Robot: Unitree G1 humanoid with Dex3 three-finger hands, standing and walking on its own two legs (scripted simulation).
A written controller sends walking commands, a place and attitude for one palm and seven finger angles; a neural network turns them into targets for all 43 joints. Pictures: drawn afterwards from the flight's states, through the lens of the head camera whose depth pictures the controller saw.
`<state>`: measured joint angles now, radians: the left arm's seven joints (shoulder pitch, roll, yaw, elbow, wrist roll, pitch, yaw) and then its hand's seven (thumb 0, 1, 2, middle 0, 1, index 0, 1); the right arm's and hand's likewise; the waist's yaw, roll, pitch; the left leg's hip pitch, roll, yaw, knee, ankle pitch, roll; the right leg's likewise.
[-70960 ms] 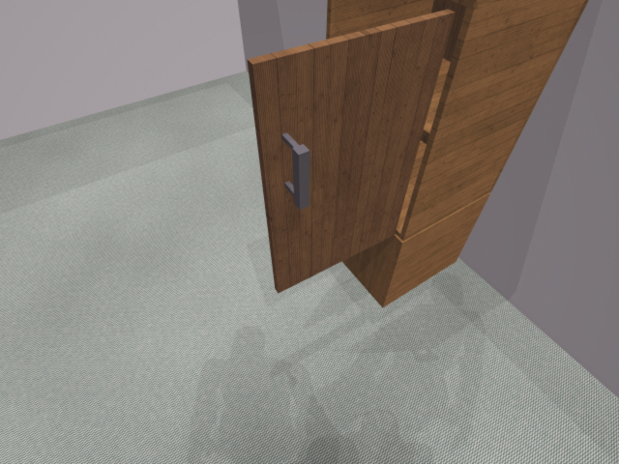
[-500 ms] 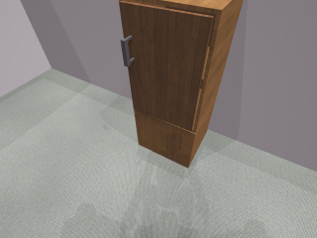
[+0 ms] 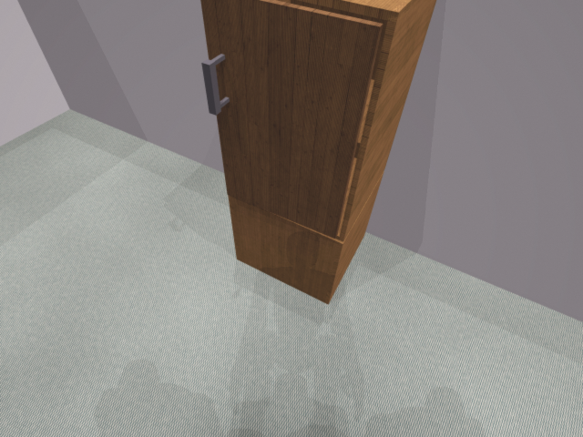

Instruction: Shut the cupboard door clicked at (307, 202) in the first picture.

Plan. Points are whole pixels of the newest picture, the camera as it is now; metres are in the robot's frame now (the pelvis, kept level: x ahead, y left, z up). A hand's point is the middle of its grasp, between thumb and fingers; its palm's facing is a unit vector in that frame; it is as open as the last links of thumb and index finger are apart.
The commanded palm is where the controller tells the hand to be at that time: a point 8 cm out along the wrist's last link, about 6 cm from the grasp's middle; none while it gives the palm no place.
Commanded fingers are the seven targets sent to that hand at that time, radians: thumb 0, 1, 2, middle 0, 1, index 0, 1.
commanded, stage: look to check the result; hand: left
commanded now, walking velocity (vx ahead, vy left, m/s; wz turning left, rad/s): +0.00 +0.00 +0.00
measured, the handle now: (217, 84) +0.83 +0.21 +0.06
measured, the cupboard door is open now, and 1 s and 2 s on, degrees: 1 1 1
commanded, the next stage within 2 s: walk to a spot facing it in 0.46 s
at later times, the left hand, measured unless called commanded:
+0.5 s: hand out of the picture -0.04 +0.15 -0.18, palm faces +0.05 -0.98 -0.17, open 7.3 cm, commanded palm none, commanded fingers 0.00 0.90 0.90 -0.20 -0.30 -0.20 -0.30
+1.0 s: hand out of the picture +0.01 +0.21 -0.20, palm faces +0.19 -0.96 -0.23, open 7.4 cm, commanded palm none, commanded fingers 0.00 0.90 0.90 -0.20 -0.30 -0.20 -0.30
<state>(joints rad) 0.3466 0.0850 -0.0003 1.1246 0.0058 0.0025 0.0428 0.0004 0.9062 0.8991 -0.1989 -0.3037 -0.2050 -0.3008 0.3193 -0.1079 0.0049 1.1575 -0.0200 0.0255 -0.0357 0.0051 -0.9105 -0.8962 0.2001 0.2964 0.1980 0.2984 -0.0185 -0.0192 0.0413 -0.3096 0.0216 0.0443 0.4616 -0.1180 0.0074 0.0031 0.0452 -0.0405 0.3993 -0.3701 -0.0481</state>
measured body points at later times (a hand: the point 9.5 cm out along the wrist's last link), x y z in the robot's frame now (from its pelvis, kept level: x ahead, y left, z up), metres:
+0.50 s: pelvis +0.02 +0.00 +0.00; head +0.02 +0.00 +0.45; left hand -0.04 +0.20 -0.16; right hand +0.02 -0.23 -0.16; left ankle +0.08 +0.12 -0.74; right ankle -0.09 -0.08 -0.74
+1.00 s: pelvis +0.01 +0.01 -0.02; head +0.04 +0.02 +0.43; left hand +0.01 +0.26 -0.18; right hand +0.05 -0.23 -0.17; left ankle +0.06 +0.11 -0.74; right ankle -0.06 -0.11 -0.68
